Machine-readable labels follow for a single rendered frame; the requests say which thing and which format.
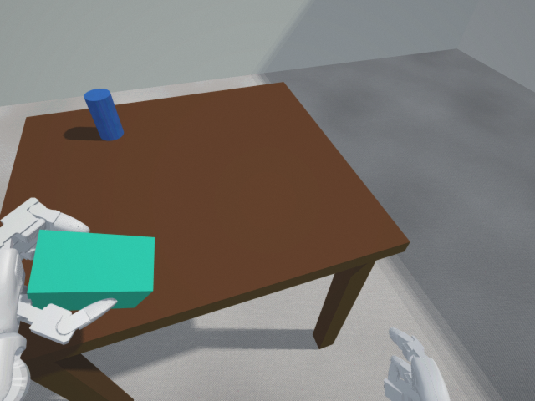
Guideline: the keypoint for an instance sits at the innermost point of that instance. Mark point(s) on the table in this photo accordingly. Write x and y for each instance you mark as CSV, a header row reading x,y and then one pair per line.
x,y
243,192

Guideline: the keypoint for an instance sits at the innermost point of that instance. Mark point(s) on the left robot hand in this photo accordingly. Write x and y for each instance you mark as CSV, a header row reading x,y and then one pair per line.
x,y
18,240

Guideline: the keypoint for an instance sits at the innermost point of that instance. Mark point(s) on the right robot hand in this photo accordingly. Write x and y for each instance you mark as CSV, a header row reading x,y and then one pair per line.
x,y
422,380

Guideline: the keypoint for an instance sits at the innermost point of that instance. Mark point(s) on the robot left forearm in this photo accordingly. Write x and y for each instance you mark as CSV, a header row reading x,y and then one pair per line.
x,y
14,373

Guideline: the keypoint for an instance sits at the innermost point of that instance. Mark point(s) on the sponge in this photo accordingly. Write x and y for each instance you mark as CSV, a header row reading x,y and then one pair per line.
x,y
75,269

